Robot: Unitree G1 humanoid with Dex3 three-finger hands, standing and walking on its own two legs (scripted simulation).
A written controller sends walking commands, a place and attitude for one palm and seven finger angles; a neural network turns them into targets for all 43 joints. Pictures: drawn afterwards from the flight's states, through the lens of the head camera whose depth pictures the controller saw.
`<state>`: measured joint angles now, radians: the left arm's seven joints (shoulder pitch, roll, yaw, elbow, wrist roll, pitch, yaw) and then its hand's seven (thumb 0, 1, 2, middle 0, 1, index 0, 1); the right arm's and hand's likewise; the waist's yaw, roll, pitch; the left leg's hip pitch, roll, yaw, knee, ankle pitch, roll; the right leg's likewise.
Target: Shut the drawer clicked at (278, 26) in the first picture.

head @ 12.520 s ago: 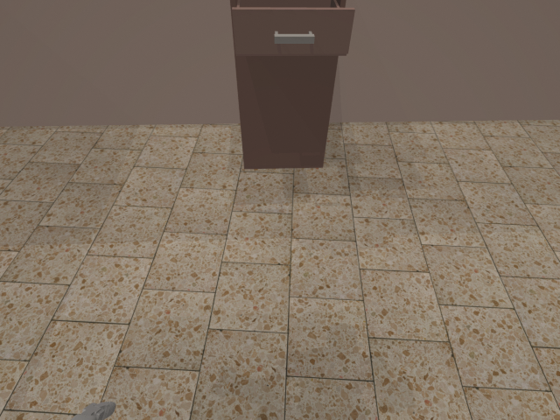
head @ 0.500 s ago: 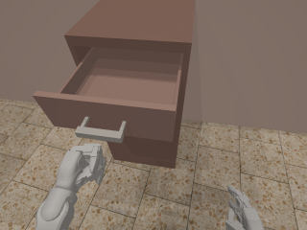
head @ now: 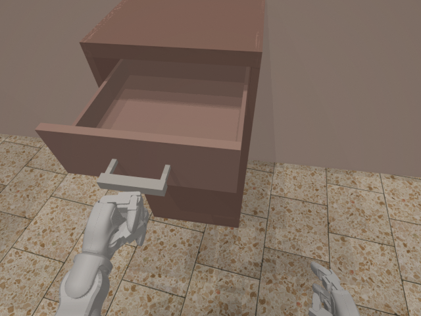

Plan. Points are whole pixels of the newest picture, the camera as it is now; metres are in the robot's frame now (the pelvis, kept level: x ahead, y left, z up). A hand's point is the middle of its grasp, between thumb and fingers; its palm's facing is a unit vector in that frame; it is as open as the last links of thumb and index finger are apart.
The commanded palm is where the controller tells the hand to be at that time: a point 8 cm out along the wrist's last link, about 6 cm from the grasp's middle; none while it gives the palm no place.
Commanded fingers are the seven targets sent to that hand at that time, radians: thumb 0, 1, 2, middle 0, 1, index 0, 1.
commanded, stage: bring the fist close to the handle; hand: left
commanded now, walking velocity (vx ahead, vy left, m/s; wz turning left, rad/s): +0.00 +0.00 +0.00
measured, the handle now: (136, 175) +0.36 +0.17 +0.07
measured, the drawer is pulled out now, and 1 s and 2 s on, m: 0.26 0.21 0.08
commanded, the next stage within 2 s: push the drawer shut in 0.12 s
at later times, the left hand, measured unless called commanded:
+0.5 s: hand (147, 214) +0.28 +0.13 +0.06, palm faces -0.11 -0.99 -0.06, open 3.2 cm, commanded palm +0.27 +0.19 +0.07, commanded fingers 0.00 0.90 0.90 -1.40 -1.60 -1.40 -1.60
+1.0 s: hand (153, 192) +0.33 +0.13 +0.07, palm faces -0.10 -0.99 -0.05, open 3.3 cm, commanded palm +0.32 +0.18 +0.07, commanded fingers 0.00 0.90 0.90 -1.40 -1.60 -1.40 -1.60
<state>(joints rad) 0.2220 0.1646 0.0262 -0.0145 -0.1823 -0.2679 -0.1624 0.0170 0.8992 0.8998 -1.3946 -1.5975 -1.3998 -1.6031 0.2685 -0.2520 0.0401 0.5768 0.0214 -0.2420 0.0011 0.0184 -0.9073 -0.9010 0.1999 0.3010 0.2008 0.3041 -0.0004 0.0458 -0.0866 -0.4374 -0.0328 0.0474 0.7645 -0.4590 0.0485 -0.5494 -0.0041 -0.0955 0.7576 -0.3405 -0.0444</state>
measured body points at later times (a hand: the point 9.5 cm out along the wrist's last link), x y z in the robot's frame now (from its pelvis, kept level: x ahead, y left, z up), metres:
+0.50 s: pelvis -0.01 -0.01 +0.00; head +0.03 -0.03 +0.45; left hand +0.28 +0.19 +0.07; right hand +0.16 -0.25 -0.09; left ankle -0.04 +0.08 -0.71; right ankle +0.02 -0.09 -0.71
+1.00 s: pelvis -0.02 -0.01 +0.00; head +0.03 -0.03 +0.45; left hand +0.33 +0.18 +0.07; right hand +0.13 -0.25 -0.10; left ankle -0.04 +0.08 -0.71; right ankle +0.02 -0.09 -0.71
